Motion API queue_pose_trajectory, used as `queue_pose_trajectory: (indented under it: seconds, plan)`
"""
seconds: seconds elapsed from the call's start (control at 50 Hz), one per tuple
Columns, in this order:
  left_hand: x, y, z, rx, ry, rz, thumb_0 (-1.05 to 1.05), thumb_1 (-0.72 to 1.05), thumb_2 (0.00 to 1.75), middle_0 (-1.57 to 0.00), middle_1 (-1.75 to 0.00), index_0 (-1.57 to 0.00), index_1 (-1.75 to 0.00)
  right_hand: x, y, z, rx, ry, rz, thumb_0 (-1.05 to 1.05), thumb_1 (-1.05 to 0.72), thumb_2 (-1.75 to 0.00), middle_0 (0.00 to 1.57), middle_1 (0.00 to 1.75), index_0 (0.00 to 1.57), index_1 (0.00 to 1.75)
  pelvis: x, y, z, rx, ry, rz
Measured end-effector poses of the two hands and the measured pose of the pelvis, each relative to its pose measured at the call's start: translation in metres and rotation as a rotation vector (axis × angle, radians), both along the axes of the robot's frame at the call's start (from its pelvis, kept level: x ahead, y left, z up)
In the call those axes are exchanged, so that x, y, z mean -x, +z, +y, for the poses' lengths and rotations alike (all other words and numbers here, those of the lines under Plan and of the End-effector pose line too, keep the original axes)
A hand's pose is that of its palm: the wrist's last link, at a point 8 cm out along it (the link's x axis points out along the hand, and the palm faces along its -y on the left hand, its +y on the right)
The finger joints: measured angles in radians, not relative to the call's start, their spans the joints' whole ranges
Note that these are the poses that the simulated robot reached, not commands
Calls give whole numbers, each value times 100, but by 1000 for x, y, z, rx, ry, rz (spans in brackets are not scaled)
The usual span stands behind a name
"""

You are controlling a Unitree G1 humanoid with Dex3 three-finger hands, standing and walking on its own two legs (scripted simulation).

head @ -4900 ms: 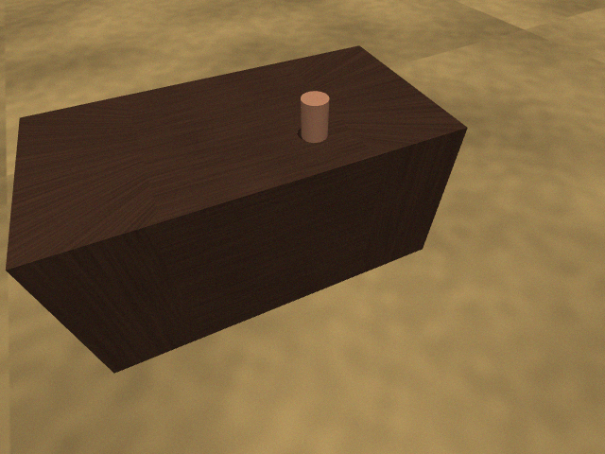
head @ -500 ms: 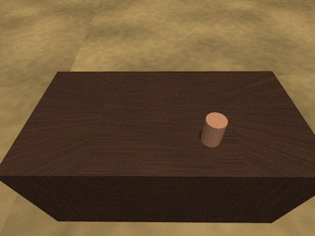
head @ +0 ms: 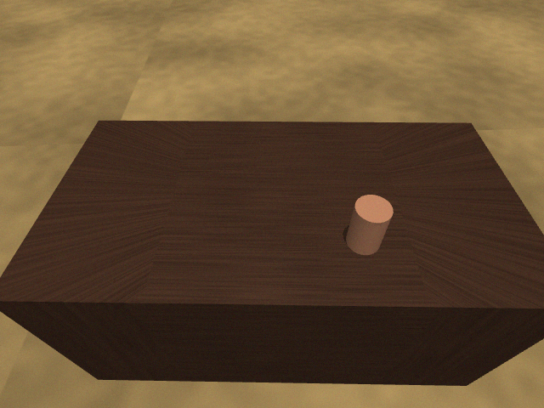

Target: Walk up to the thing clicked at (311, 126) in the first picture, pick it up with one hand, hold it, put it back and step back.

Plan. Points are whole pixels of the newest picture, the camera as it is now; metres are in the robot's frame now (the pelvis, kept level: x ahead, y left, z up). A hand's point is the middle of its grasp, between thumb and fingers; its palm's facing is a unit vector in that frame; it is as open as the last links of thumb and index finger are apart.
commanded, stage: stand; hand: right
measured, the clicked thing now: (368, 225) +0.53 -0.20 -0.12
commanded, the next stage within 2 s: go down in 1.76 s
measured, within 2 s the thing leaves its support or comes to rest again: neither
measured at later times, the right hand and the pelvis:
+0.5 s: hand out of the picture +0.07 -0.26 -0.16, palm faces -0.03 +0.94 -0.33, open 7.4 cm; pelvis +0.00 -0.01 +0.00, yaw +0 degrees
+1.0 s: hand out of the picture +0.07 -0.26 -0.16, palm faces -0.03 +0.94 -0.33, open 7.4 cm; pelvis +0.00 -0.01 +0.00, yaw +0 degrees
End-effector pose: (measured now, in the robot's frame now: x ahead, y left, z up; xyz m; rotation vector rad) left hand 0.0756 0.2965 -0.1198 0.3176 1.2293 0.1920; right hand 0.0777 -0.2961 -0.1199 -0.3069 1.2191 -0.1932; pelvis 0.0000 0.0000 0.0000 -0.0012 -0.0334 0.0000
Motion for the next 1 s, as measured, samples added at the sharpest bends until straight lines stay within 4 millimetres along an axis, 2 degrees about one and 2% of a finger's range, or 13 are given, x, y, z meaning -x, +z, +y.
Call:
queue_pose_trajectory:
  seconds: [0.4,1.0]
  plan:
    - [12,0,-3,-5,10,14,1,90,90,-21,-30,-20,-30,10,-3,-4,-5,-1,22,0,-90,-90,20,29,20,30,2,0,-5,2,2,-3]
    - [4,1,-5,-5,-1,3,1,90,90,-21,-30,-20,-30,13,-3,-7,-1,-1,33,0,-90,-90,20,29,20,30,-2,0,-6,1,1,4]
